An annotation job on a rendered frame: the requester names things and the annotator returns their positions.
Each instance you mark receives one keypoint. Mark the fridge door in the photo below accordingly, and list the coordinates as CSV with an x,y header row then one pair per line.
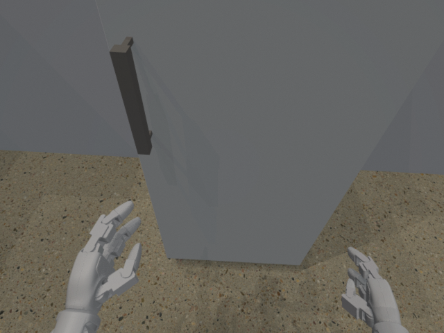
x,y
263,112

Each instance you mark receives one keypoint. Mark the robot left hand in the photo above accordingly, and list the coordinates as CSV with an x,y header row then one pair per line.
x,y
95,262

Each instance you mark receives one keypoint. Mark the handle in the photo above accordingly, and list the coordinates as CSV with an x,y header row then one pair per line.
x,y
124,67

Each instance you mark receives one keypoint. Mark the robot right hand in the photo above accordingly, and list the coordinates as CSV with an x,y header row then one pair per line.
x,y
376,302

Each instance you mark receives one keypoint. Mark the left robot forearm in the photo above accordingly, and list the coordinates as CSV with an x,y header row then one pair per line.
x,y
76,321

